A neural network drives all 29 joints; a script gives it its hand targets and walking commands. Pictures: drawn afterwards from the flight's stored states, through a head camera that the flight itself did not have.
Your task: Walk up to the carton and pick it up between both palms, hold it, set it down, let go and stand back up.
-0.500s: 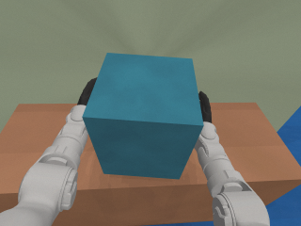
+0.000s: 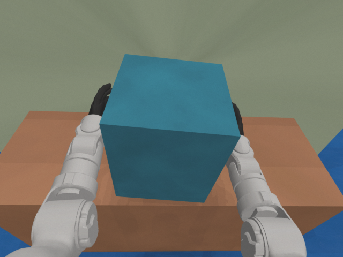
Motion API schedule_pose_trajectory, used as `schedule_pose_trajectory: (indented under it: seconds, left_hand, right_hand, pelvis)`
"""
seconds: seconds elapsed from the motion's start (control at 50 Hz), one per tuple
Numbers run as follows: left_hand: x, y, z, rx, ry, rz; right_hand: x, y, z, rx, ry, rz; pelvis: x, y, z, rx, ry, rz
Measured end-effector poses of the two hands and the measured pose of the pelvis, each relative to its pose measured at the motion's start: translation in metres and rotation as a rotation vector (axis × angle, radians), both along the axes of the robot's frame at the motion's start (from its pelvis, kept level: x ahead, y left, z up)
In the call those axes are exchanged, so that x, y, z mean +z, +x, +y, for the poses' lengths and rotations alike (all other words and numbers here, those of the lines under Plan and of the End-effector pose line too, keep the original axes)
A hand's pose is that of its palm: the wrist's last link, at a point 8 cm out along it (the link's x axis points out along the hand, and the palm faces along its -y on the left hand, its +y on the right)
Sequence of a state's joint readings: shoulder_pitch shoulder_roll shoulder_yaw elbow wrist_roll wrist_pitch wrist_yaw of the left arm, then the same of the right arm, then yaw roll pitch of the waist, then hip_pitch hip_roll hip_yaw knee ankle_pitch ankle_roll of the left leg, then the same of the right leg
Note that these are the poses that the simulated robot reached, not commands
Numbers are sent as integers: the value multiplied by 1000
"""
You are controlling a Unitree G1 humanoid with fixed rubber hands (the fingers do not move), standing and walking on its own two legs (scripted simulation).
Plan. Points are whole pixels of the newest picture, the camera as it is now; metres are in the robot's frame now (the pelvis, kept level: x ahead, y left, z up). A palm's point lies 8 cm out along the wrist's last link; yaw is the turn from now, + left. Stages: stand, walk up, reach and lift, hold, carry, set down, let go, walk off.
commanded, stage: reach and lift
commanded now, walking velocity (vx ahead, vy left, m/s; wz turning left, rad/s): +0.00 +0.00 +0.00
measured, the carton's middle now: (166, 132) +0.40 +0.01 +0.08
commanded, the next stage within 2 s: hold in 1.24 s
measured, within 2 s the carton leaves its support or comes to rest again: neither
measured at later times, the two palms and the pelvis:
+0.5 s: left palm (94, 119) +0.39 +0.18 +0.13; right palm (230, 131) +0.39 -0.15 +0.11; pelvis +0.01 +0.00 +0.00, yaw +1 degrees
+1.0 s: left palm (87, 118) +0.37 +0.18 +0.16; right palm (235, 129) +0.36 -0.15 +0.14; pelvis +0.00 +0.01 +0.00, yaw +2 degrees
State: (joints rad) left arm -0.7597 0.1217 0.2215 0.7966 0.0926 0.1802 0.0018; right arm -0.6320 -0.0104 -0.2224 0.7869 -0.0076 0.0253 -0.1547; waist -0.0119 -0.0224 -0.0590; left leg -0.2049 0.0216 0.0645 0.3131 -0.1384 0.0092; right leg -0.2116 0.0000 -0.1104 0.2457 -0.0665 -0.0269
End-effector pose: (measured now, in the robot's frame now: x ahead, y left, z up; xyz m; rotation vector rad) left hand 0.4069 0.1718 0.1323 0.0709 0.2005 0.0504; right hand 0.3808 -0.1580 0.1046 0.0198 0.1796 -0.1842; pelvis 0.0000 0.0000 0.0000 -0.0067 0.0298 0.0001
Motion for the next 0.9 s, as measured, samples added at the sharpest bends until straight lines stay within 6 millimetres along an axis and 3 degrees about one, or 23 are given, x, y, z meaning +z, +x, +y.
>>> schedule_pose_trajectory:
  seconds: [0.08,0.28,0.46,0.78,0.9]
  left_hand:
    - [-5,-2,-3,-1,-1,23]
    - [-30,-13,7,31,-32,78]
    - [-8,-11,9,46,4,13]
    - [36,-33,-1,53,-75,-57]
    - [32,-39,7,59,-61,-7]
  right_hand:
    - [2,1,-4,10,-19,23]
    - [-19,0,5,41,-24,79]
    - [-5,7,9,48,18,13]
    - [51,-15,-3,43,-31,-60]
    - [46,-17,5,63,-32,-11]
  pelvis:
    - [1,4,-5,-3,0,-31]
    - [0,6,-10,6,-4,-15]
    - [-1,7,-3,22,-14,24]
    - [0,15,7,18,-11,-116]
    - [-1,9,6,17,-4,-151]
